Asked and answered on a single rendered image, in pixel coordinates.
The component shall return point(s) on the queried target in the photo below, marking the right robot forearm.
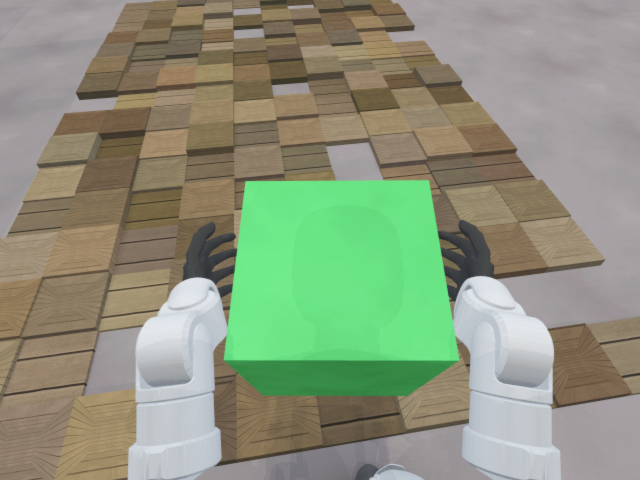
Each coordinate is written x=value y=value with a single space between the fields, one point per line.
x=509 y=436

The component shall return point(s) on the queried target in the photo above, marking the left robot forearm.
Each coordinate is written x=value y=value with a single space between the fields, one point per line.
x=176 y=437

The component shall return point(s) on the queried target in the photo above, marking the robot right shin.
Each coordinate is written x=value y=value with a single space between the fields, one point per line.
x=390 y=467

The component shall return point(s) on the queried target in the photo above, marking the carton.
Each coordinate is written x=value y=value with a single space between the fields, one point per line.
x=339 y=289

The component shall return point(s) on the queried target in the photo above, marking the robot left hand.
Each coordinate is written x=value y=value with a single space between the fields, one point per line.
x=200 y=265

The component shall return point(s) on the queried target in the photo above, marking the robot right hand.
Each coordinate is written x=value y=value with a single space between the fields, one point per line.
x=477 y=260

